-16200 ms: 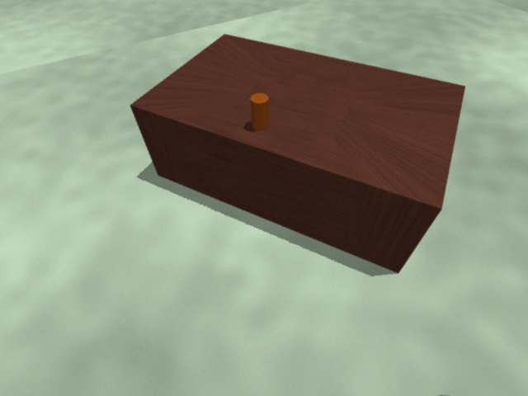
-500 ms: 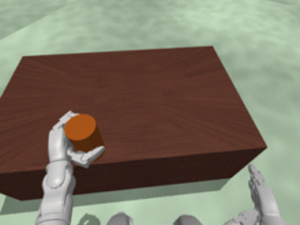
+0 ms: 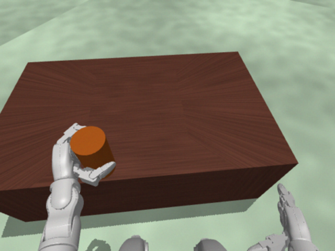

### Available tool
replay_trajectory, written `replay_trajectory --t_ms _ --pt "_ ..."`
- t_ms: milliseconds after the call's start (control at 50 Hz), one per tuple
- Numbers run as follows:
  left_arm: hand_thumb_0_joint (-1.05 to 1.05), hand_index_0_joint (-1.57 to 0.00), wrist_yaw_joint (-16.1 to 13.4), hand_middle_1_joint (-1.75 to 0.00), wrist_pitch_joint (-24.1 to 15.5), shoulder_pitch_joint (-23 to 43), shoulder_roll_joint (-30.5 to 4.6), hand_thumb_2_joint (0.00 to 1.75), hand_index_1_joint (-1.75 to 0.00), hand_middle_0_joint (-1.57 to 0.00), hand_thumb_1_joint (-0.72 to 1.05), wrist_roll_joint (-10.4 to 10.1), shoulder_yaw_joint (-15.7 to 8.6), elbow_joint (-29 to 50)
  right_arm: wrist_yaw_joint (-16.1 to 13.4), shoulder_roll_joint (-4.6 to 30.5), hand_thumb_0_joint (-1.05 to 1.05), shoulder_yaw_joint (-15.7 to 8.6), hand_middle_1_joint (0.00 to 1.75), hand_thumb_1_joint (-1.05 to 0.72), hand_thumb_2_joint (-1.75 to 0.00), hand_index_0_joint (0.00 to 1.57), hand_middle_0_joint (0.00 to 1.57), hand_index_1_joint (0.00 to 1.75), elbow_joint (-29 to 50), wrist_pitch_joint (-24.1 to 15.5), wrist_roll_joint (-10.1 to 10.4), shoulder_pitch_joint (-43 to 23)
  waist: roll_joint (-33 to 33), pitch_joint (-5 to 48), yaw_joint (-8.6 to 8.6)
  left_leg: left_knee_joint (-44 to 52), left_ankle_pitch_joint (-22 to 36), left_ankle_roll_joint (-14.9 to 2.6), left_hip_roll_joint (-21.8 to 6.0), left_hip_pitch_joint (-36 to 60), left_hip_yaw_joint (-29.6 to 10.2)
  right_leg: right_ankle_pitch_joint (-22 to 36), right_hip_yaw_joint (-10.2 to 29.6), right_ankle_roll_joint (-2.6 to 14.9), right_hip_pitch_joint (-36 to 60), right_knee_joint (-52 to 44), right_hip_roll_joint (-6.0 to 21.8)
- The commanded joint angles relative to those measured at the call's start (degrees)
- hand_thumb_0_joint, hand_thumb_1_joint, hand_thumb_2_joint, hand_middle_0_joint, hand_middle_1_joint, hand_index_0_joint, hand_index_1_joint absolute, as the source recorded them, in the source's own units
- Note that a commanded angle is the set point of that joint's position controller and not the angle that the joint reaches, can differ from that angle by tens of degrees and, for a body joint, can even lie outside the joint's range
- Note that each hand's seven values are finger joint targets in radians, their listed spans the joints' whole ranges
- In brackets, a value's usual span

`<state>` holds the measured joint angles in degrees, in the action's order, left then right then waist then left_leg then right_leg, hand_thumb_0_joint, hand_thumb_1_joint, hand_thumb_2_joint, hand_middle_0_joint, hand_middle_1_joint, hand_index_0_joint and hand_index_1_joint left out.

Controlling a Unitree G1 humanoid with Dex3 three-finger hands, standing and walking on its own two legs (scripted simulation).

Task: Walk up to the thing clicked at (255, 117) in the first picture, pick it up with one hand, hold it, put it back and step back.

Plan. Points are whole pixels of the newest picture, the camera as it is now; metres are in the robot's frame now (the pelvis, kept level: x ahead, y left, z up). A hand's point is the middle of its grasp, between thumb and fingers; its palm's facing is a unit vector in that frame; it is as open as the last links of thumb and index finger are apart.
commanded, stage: hold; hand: left
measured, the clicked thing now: (95, 154) +0.31 +0.17 +0.06
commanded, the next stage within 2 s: crouch in 1.40 s
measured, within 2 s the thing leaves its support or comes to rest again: neither
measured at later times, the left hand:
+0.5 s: hand (93, 150) +0.32 +0.18 +0.06, palm faces +0.20 -0.98 -0.04, open 10.3 cm
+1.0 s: hand (96, 149) +0.33 +0.18 +0.05, palm faces +0.19 -0.98 -0.02, open 10.3 cm
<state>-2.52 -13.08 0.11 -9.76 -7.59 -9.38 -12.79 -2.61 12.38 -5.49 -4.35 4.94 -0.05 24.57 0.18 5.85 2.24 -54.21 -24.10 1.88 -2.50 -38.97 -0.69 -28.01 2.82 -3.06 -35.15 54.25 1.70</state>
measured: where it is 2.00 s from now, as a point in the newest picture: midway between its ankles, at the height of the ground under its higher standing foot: outside the picture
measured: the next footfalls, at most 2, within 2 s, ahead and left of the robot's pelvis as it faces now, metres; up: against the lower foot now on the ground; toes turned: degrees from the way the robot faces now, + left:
none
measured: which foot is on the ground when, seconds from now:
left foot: down 0.00-1.00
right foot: down 0.00-1.00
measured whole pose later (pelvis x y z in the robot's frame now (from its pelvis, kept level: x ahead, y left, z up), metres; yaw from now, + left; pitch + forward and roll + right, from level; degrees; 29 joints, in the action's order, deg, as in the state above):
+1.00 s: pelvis +0.01 +0.00 +0.00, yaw +0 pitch +9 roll +0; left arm -1.8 -14.0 2.1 -9.5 -8.0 -9.9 -16.8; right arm -2.3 12.4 -5.6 -9.0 4.6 0.1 22.5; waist 0.2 5.7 2.2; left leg -52.6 -23.9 2.1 -2.6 -37.7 -0.6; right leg -27.9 2.8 -2.8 -34.1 52.9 1.6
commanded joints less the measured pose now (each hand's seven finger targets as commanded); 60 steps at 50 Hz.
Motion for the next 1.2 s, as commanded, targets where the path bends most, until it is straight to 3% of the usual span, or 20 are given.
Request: replay_trajectory --t_ms 0,40,80,220,300,440,480,540,600,680,700,740,780,820,840,900,1000,1020,1080,1180 --pt "0.00 -1.27 0.4 -1.45 -5.2 19.5 -6.8 1.28 -1.45 -1.25 0.04 -1.5 -2.1 14.9 -1.0 8.9 0.00 -4.9 0.05 0.54 -0.06 0.05 0.05 0.05 10.3 -3.9 0.1 -1.7 -0.4 12.3 0.77 9.0 6.5 -1.53 1.6 11.2 2.2 12.3 -3.3 1.95 1.6 -9.9 -1.9" --pt "0.00 -1.28 1.3 -1.46 -5.1 20.0 -5.5 1.28 -1.46 -1.25 0.01 -1.4 0.0 15.2 -0.6 6.9 0.00 -3.1 0.05 0.54 -0.05 0.05 0.05 0.05 8.3 -4.0 0.2 -0.6 -2.1 11.9 0.53 9.7 5.9 -1.34 1.5 11.7 1.9 11.5 -3.8 2.20 1.0 -9.5 -2.1" --pt "0.00 -1.28 1.5 -1.44 -4.6 17.7 -5.3 1.27 -1.45 -1.26 0.04 -1.4 -0.2 13.2 -0.6 8.4 0.00 -4.5 0.05 0.54 -0.05 0.05 0.05 0.05 8.6 -4.2 0.2 0.0 -1.0 12.8 0.88 9.6 7.5 -1.36 1.3 12.7 1.6 12.9 -4.2 2.12 1.6 -9.3 -2.2" --pt "0.00 -1.27 0.0 -1.45 -5.2 16.8 -7.7 1.28 -1.45 -1.25 0.02 -1.5 -4.2 13.5 -0.1 7.7 0.00 -4.2 0.05 0.54 -0.06 0.05 0.05 0.05 7.6 -4.1 0.3 -1.7 -0.7 14.1 -1.23 8.3 13.4 -1.35 1.3 11.9 2.1 17.8 -4.0 2.20 3.9 -8.5 -2.1" --pt "0.00 -1.28 -0.8 -1.46 -6.5 18.3 -7.8 1.29 -1.47 -1.26 0.00 -1.3 -4.3 16.6 -0.2 7.7 0.00 -3.9 0.05 0.53 -0.06 0.05 0.05 0.05 9.3 -4.1 -0.2 -3.8 -1.0 14.3 -1.70 8.1 12.4 -1.38 1.6 11.3 2.2 17.1 -3.5 2.07 4.6 -8.8 -1.9" --pt "0.00 -1.27 0.3 -1.45 -6.9 18.3 -7.3 1.28 -1.46 -1.25 -0.01 -1.3 -2.4 18.2 -0.5 8.0 0.00 -4.4 0.05 0.52 -0.06 0.05 0.05 0.05 8.0 -3.9 -0.1 -1.9 -1.9 15.9 0.16 8.1 13.5 -1.34 1.5 13.7 2.3 18.6 -3.4 2.00 4.4 -8.4 -2.1" --pt "0.00 -1.26 1.1 -1.44 -5.9 16.8 -4.6 1.29 -1.45 -1.24 0.00 -1.4 0.7 15.6 -0.5 6.8 0.00 -3.1 0.05 0.53 -0.06 0.05 0.05 0.05 8.1 -3.9 0.0 -0.7 -1.1 15.0 0.98 8.2 14.2 -1.46 1.4 14.2 2.3 19.3 -3.6 1.85 3.8 -8.8 -2.2" --pt "0.00 -1.23 1.5 -1.41 -4.9 19.2 -6.2 1.26 -1.42 -1.21 0.00 -1.9 -0.8 12.2 -0.8 9.2 0.00 -5.1 0.05 0.54 -0.06 0.05 0.05 0.05 4.5 -3.8 0.1 -1.1 -0.7 11.3 1.08 8.6 12.2 -1.56 1.4 12.2 2.2 17.7 -3.6 1.76 1.8 -9.5 -2.0" --pt "0.00 -1.24 1.0 -1.42 -4.7 20.8 -7.3 1.27 -1.43 -1.23 -0.01 -1.7 -2.3 12.1 -0.5 8.2 0.00 -4.1 0.05 0.54 -0.06 0.05 0.05 0.05 4.9 -4.1 0.3 -1.9 -1.7 10.7 0.19 9.2 9.9 -1.46 1.5 11.7 2.2 15.3 -3.7 2.01 1.6 -9.8 -1.8" --pt "0.00 -1.24 0.1 -1.42 -5.5 21.2 -9.1 1.28 -1.43 -1.22 0.01 -1.4 -4.2 17.6 -0.3 7.9 0.00 -3.8 0.05 0.54 -0.06 0.05 0.05 0.05 6.7 -4.1 0.3 -1.7 -1.5 15.3 -0.97 8.7 12.9 -1.43 1.8 13.7 2.2 17.7 -3.7 2.10 5.0 -9.4 -1.7" --pt "0.00 -1.24 0.0 -1.42 -5.4 18.5 -8.5 1.27 -1.43 -1.22 -0.01 -1.7 -4.5 16.1 -0.5 9.1 0.00 -5.4 0.05 0.54 -0.06 0.05 0.05 0.05 7.5 -4.0 0.2 -2.7 -0.6 15.6 -0.96 8.3 14.1 -1.52 1.8 13.8 2.3 18.9 -3.6 1.93 5.7 -9.4 -1.8" --pt "0.00 -1.24 0.1 -1.43 -5.0 15.7 -5.3 1.27 -1.43 -1.22 -0.04 -2.1 -2.7 13.9 -0.3 8.4 0.00 -4.6 0.05 0.53 -0.06 0.05 0.05 0.05 8.1 -4.2 0.2 -3.1 0.7 16.1 -0.97 8.2 15.9 -1.59 1.5 14.0 2.1 20.3 -3.8 1.92 6.5 -9.0 -2.0" --pt "0.00 -1.24 -0.2 -1.43 -5.1 17.7 -7.6 1.28 -1.44 -1.22 -0.04 -1.9 -4.0 16.2 -0.4 7.7 0.00 -4.2 0.05 0.53 -0.06 0.05 0.05 0.05 4.3 -3.8 0.1 -2.2 -1.3 16.8 -1.37 7.7 17.4 -1.63 1.5 13.8 2.2 22.0 -3.5 1.97 6.1 -8.6 -1.9" --pt "0.00 -1.24 0.0 -1.43 -5.2 17.9 -7.4 1.27 -1.44 -1.23 -0.05 -1.6 -3.7 14.6 -0.3 7.3 0.00 -3.8 0.05 0.53 -0.06 0.05 0.05 0.05 6.2 -4.0 0.2 -5.4 -0.1 13.9 -1.34 8.2 14.3 -1.50 1.5 12.1 2.3 19.1 -3.4 1.91 4.7 -9.2 -1.8" --pt "0.00 -1.27 0.2 -1.45 -5.2 18.0 -6.0 1.29 -1.47 -1.25 -0.05 -1.3 -2.4 12.6 -0.4 7.4 0.00 -3.7 0.05 0.53 -0.06 0.05 0.05 0.05 7.5 -4.1 0.0 -5.4 1.5 14.4 -0.25 8.2 14.4 -1.60 1.2 12.5 2.1 19.3 -3.6 1.79 5.1 -9.1 -1.8" --pt "0.00 -1.28 0.3 -1.47 -6.1 17.6 -7.0 1.32 -1.48 -1.26 -0.03 -1.4 -4.1 11.1 -0.3 7.9 0.00 -4.2 0.05 0.53 -0.06 0.05 0.05 0.05 5.4 -3.7 -0.1 -4.0 0.6 12.8 -1.14 9.0 12.1 -1.48 1.3 11.1 2.0 16.7 -3.7 2.12 4.3 -9.3 -1.9" --pt "0.00 -1.26 1.3 -1.43 -6.9 16.7 -6.8 1.28 -1.44 -1.24 0.00 -1.5 -2.6 13.5 -0.2 8.5 0.00 -4.9 0.05 0.54 -0.06 0.05 0.05 0.05 5.2 -3.7 0.0 -1.6 -1.6 14.9 -0.02 8.1 14.6 -1.54 1.7 13.7 2.6 19.5 -3.5 1.98 3.7 -8.9 -2.0" --pt "0.00 -1.26 1.5 -1.44 -7.1 17.4 -5.1 1.28 -1.45 -1.23 0.00 -1.6 -0.8 14.2 -0.1 7.9 0.00 -4.2 0.05 0.54 -0.06 0.05 0.05 0.05 4.2 -4.0 -0.2 -1.1 -2.0 14.5 0.33 8.3 14.9 -1.46 1.4 13.9 2.3 19.5 -3.7 2.06 3.4 -8.5 -2.1" --pt "0.00 -1.24 0.8 -1.42 -7.7 20.8 -8.8 1.27 -1.43 -1.22 0.00 -1.7 -3.3 18.9 -0.2 8.7 0.00 -4.6 0.05 0.53 -0.06 0.05 0.05 0.05 5.0 -4.4 0.0 -2.5 -3.2 16.5 -0.17 7.8 15.5 -1.42 1.5 14.2 2.2 20.0 -3.5 2.18 3.8 -8.3 -1.9" --pt "0.00 -1.26 0.3 -1.45 -6.8 19.1 -7.3 1.30 -1.46 -1.24 -0.02 -1.3 -2.3 15.6 -0.5 7.7 0.00 -3.8 0.05 0.53 -0.06 0.05 0.05 0.05 6.1 -4.1 -0.2 -2.7 -2.1 14.4 0.28 8.1 13.1 -1.54 1.6 12.9 2.2 18.3 -3.4 1.95 3.7 -9.2 -1.8"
